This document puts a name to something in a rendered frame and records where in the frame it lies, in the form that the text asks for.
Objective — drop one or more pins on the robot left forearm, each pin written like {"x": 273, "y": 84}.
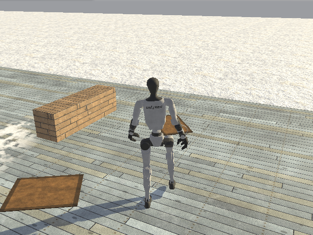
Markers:
{"x": 131, "y": 128}

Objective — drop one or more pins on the right robot upper arm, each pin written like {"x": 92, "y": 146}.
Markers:
{"x": 172, "y": 110}

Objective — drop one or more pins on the left robot upper arm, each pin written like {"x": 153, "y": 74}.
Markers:
{"x": 136, "y": 113}

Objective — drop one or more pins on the robot right forearm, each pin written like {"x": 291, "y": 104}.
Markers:
{"x": 180, "y": 130}

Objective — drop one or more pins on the left robot foot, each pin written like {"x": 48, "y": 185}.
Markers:
{"x": 148, "y": 203}

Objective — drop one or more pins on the right robot hand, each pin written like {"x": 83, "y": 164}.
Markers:
{"x": 184, "y": 141}

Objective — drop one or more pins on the left robot hand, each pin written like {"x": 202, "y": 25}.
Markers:
{"x": 130, "y": 136}

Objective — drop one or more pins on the robot left thigh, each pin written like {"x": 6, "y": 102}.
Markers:
{"x": 145, "y": 151}

